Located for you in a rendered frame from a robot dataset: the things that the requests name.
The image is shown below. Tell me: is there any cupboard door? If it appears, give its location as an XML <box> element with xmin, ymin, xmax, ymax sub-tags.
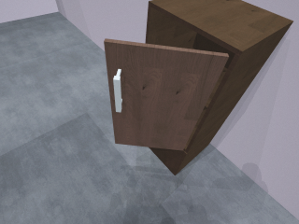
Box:
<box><xmin>104</xmin><ymin>38</ymin><xmax>229</xmax><ymax>151</ymax></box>

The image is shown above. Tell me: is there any handle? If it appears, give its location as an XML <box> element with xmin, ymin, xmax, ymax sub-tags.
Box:
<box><xmin>113</xmin><ymin>69</ymin><xmax>122</xmax><ymax>113</ymax></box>

